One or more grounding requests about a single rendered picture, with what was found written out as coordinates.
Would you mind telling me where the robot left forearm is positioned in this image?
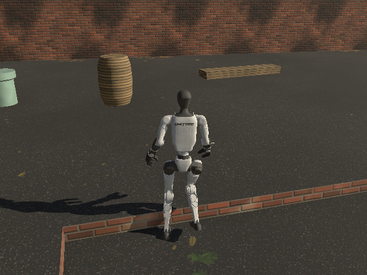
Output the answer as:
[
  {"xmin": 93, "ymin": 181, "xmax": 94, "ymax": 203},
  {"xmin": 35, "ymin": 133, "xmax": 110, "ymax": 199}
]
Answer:
[{"xmin": 148, "ymin": 137, "xmax": 160, "ymax": 157}]

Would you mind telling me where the robot left upper arm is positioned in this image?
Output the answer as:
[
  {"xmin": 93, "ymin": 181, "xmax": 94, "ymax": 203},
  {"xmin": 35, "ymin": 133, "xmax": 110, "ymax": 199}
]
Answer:
[{"xmin": 155, "ymin": 115, "xmax": 172, "ymax": 147}]

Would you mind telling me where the left robot shin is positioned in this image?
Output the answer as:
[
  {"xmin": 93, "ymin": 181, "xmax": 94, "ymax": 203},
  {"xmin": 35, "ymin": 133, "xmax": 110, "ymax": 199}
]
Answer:
[{"xmin": 163, "ymin": 192, "xmax": 172, "ymax": 232}]

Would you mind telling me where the robot left thigh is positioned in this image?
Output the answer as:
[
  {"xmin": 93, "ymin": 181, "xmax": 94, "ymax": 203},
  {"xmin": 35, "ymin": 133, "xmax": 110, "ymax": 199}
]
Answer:
[{"xmin": 163, "ymin": 160, "xmax": 175, "ymax": 203}]

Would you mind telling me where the robot right hand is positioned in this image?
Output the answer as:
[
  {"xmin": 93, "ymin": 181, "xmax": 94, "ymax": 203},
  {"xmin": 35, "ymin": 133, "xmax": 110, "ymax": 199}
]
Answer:
[{"xmin": 198, "ymin": 148, "xmax": 211, "ymax": 158}]

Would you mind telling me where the robot left hand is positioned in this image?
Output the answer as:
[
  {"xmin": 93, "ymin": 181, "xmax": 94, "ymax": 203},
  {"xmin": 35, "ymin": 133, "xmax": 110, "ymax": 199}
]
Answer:
[{"xmin": 146, "ymin": 153, "xmax": 158, "ymax": 166}]

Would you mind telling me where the robot right forearm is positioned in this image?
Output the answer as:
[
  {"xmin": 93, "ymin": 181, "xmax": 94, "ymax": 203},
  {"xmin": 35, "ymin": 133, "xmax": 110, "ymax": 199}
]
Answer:
[{"xmin": 203, "ymin": 137, "xmax": 211, "ymax": 152}]

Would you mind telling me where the robot right upper arm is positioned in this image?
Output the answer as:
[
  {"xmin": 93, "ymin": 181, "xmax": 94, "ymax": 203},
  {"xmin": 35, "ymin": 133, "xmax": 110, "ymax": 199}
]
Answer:
[{"xmin": 196, "ymin": 115, "xmax": 210, "ymax": 146}]

